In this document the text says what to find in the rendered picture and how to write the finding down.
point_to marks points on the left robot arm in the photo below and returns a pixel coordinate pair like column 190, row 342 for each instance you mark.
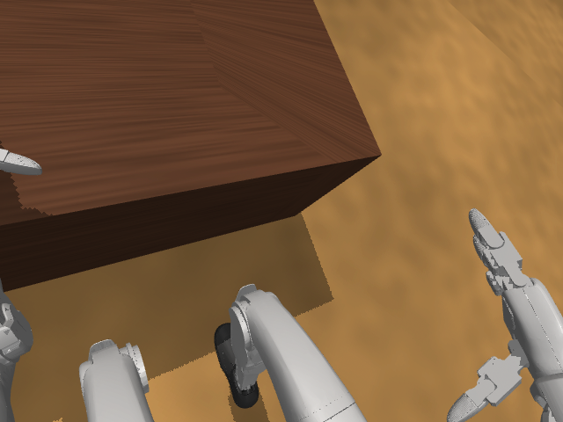
column 16, row 339

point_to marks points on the right robot hand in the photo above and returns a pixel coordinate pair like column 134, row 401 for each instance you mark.
column 529, row 312

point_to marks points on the left robot hand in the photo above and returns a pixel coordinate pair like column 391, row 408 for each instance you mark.
column 11, row 162

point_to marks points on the right robot arm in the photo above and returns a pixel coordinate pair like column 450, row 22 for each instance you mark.
column 548, row 392

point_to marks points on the right robot foot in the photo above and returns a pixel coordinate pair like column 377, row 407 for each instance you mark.
column 242, row 398

